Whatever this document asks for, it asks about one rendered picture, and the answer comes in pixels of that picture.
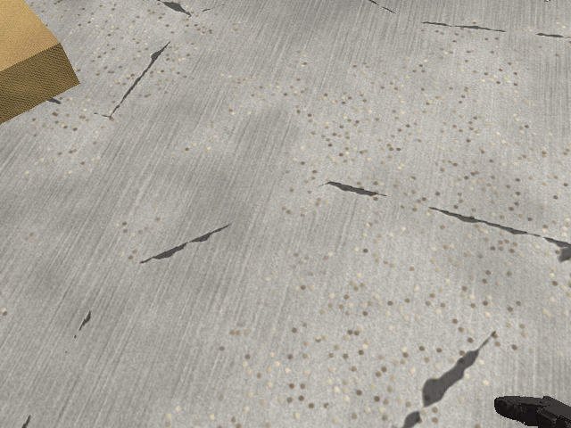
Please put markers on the robot right hand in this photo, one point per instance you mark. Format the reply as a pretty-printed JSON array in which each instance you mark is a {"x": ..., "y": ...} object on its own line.
[{"x": 544, "y": 413}]

